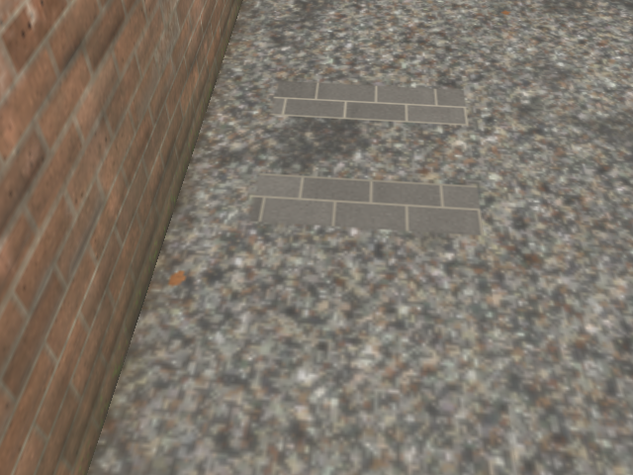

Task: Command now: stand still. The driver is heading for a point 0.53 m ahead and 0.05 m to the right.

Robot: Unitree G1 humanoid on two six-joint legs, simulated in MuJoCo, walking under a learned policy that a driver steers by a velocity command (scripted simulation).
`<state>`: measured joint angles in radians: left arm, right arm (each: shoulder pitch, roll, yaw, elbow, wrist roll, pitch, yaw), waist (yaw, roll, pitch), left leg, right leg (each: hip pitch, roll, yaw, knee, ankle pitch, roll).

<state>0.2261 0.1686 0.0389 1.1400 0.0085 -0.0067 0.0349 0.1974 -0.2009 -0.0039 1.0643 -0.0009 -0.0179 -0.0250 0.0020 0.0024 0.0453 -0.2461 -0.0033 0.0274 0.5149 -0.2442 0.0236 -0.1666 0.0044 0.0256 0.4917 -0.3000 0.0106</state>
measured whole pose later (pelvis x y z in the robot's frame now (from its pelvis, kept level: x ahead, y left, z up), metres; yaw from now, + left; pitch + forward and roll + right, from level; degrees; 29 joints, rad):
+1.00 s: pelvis +0.01 +0.00 +0.00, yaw +0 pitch -1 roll +0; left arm 0.30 0.15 0.02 1.14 0.00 -0.01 0.04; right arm 0.27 -0.17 0.01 1.07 0.00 -0.03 -0.02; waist 0.00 0.00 0.04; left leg -0.25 -0.01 0.04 0.51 -0.25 0.03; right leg -0.17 0.00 0.03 0.48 -0.30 0.02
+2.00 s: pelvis +0.22 -0.06 +0.00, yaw +0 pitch +3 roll +0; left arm 0.54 0.16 0.02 1.07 -0.01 -0.09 0.02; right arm -0.03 -0.23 -0.04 0.88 0.03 -0.09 0.04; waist 0.10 0.04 0.00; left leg -0.68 0.06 0.03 0.59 0.05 0.06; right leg 0.13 0.02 -0.05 0.15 -0.34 -0.03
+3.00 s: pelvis +0.51 -0.06 -0.01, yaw +0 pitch +0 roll +0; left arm 0.12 0.19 0.06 1.00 0.00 0.00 0.03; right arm 0.26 -0.21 -0.01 1.10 0.00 -0.01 -0.04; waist -0.02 -0.01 0.03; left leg -0.14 0.04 0.04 0.57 -0.43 -0.02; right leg -0.36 0.01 -0.03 0.59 -0.23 -0.02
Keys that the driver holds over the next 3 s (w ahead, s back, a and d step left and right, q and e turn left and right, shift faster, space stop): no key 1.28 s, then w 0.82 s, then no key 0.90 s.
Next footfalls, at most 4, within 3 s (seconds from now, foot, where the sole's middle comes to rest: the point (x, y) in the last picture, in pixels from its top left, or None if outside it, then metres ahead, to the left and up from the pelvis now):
1.60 right None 0.09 -0.15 -0.77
2.10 left None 0.47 0.07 -0.77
2.52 right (409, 431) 0.60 -0.17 -0.77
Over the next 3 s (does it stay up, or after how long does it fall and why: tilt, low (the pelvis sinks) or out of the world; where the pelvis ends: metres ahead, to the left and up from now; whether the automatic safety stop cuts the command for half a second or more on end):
stays up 0.51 -0.06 -0.01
